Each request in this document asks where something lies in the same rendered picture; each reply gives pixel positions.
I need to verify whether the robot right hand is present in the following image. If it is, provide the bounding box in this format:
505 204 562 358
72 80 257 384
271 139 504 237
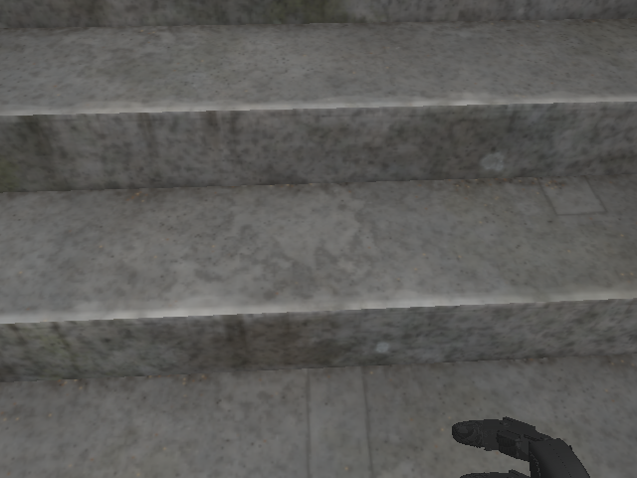
452 417 590 478

